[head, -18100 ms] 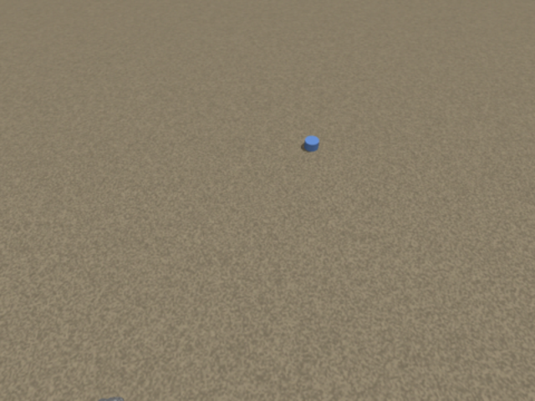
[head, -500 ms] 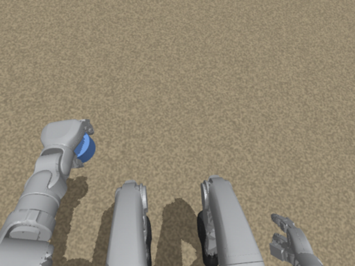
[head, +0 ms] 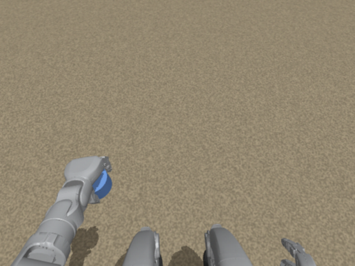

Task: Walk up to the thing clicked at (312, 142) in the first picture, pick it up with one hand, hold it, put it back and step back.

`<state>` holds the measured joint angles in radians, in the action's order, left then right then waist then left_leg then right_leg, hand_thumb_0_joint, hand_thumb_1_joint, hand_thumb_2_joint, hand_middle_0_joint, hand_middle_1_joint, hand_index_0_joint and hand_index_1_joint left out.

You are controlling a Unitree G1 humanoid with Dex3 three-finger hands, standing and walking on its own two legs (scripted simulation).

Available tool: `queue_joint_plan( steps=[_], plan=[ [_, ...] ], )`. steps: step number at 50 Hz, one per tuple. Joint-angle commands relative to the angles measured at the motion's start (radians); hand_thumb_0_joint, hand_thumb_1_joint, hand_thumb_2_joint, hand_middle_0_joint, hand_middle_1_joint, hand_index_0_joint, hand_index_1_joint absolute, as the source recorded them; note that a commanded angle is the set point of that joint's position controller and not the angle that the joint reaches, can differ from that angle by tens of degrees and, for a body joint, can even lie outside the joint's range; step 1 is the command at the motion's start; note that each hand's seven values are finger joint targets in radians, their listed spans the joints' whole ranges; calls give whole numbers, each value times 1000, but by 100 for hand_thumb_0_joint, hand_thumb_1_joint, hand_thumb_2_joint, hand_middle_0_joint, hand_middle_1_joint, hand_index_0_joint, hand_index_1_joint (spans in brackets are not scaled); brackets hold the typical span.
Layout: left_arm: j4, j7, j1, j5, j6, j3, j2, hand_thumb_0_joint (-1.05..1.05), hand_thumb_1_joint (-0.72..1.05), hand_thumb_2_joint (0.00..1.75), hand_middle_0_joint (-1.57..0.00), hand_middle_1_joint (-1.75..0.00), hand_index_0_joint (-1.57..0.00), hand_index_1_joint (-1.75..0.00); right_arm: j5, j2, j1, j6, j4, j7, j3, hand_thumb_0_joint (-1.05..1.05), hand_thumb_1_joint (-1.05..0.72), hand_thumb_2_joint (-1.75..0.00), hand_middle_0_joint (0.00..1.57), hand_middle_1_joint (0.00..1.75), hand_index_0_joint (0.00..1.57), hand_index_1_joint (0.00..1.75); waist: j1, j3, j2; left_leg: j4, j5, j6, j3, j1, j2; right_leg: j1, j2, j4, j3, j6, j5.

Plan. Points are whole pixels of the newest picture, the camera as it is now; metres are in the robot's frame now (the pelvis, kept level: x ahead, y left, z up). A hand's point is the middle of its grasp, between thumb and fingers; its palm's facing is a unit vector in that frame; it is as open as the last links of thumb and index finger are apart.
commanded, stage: lift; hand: left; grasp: from above
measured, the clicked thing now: (94, 182) +0.34 +0.23 -0.11
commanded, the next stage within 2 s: hold in 0.34 s
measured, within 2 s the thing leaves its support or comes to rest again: neither
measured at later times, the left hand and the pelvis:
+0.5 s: hand (87, 164) +0.35 +0.22 -0.02, palm faces -0.46 -0.09 -0.88, open 10.0 cm; pelvis +0.04 +0.00 +0.07, yaw +0 degrees
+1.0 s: hand (82, 154) +0.35 +0.22 +0.02, palm faces -0.47 -0.06 -0.88, open 10.0 cm; pelvis +0.05 +0.00 +0.08, yaw -1 degrees
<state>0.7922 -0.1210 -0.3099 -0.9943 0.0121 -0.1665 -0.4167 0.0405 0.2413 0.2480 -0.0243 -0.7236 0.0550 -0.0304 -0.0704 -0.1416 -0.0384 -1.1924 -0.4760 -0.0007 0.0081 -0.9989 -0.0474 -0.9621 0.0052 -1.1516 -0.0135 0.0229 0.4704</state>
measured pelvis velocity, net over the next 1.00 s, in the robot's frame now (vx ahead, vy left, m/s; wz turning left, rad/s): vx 0.05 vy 0.00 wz -0.01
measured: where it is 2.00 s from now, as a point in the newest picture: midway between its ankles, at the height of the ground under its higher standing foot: outside the picture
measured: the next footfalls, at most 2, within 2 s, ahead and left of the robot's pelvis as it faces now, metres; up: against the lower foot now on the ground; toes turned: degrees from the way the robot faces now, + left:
none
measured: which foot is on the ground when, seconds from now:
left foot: down 0.00-1.00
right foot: down 0.00-1.00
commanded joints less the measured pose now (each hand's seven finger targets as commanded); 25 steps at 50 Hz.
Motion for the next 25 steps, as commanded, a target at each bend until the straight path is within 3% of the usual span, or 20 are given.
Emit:
queue_joint_plan(
  steps=[1, 3, 8, 9, 13, 18, 19, 25],
  plan=[
    [-192, -85, -360, -24, -4, 86, -208, 0, 57, 79, -92, -78, -94, -76, -9, 154, 21, -38, 78, 11, -51, 0, -90, -90, 20, 30, 20, 30, -3, -296, -54, 279, 106, -3, 10, 355, 40, 190, -43, 257, 4, -40, -107],
    [-190, -99, -351, -27, 4, 97, -218, 0, 54, 79, -90, -78, -92, -76, -9, 157, 22, -37, 80, 9, -54, 0, -90, -90, 20, 30, 20, 30, 9, -312, -58, 311, 152, 2, 10, 411, 40, 236, -42, 283, 3, -39, -144],
    [-171, -102, -360, -14, 35, 76, -187, 0, 51, 82, -88, -79, -90, -77, -11, 153, 28, -30, 69, 5, -54, 0, -90, -90, 20, 30, 20, 30, 5, -303, -28, 360, 248, 1, 4, 480, 46, 336, -39, 352, 15, -30, -244],
    [-144, -100, -336, -10, 39, 86, -190, 0, 53, 80, -89, -79, -91, -77, -11, 157, 31, -28, 68, 4, -57, 0, -90, -90, 20, 30, 20, 30, 9, -286, -22, 375, 250, 2, 2, 487, 46, 346, -37, 366, 14, -30, -243],
    [-114, -76, -287, 2, 47, 60, -158, 0, 52, 82, -90, -77, -91, -76, -7, 150, 22, -21, 75, 1, -59, 0, -90, -90, 20, 30, 20, 30, 19, -242, -2, 425, 281, 0, -6, 518, 51, 401, -35, 424, 19, -25, -275],
    [-146, -54, -300, 7, 35, 45, -144, 0, 53, 80, -90, -77, -92, -75, -7, 146, 16, -17, 84, -2, -60, 0, -90, -90, 20, 30, 20, 30, 13, -232, -5, 471, 313, -1, -17, 573, 55, 460, -35, 474, 24, -23, -306],
    [-153, -53, -312, 10, 31, 64, -163, 0, 52, 80, -90, -77, -91, -76, -7, 153, 24, -17, 86, -2, -63, 0, -90, -90, 20, 30, 20, 30, 14, -247, -5, 478, 335, 1, -17, 598, 53, 471, -35, 478, 20, -25, -322],
    [-198, -62, -337, -23, 18, 72, -189, 0, 51, 80, -88, -77, -90, -75, -6, 157, 10, -7, 90, -1, -64, 0, -90, -90, 20, 30, 20, 30, 22, -236, -31, 527, 379, 6, -23, 670, 54, 499, -35, 513, 16, -30, -351]
  ],
)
